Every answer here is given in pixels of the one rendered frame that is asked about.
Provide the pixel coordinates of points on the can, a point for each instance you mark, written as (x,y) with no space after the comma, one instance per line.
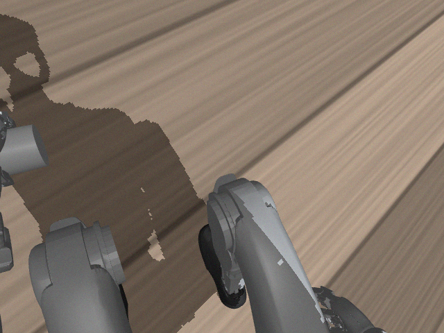
(24,150)

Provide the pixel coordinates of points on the right robot hand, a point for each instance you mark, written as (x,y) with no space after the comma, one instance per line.
(345,316)

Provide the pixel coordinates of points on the right robot foot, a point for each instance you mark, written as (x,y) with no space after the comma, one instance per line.
(213,265)

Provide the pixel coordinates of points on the left robot hand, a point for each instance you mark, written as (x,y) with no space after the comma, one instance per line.
(6,122)

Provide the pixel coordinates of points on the left robot arm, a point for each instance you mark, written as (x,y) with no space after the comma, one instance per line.
(6,258)

